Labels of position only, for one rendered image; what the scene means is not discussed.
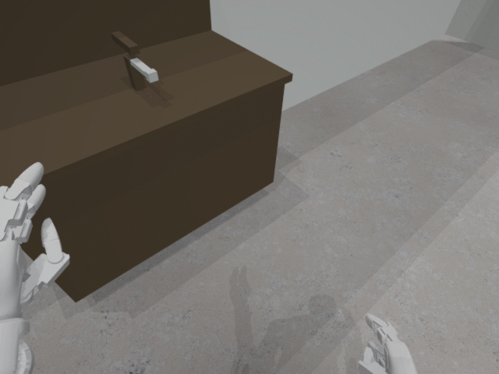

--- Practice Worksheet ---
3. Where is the counter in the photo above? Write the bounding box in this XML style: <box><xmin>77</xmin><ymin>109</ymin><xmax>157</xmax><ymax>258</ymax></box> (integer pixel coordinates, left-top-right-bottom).
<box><xmin>0</xmin><ymin>0</ymin><xmax>293</xmax><ymax>302</ymax></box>

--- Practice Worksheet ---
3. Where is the tap lever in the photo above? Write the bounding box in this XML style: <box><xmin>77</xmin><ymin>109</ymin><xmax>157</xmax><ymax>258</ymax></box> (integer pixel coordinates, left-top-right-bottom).
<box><xmin>130</xmin><ymin>58</ymin><xmax>159</xmax><ymax>83</ymax></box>

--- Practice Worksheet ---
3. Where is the robot right hand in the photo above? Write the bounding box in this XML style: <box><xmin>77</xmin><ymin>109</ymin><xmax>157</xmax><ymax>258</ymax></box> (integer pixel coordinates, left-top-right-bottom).
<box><xmin>359</xmin><ymin>314</ymin><xmax>418</xmax><ymax>374</ymax></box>

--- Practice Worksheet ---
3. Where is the left robot forearm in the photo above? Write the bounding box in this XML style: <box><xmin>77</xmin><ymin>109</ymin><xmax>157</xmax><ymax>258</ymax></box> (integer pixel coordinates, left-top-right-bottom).
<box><xmin>0</xmin><ymin>318</ymin><xmax>35</xmax><ymax>374</ymax></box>

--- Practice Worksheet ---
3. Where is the robot left hand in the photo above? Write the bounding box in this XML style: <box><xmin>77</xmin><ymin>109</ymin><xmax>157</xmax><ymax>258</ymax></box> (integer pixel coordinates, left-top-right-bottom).
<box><xmin>0</xmin><ymin>162</ymin><xmax>69</xmax><ymax>320</ymax></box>

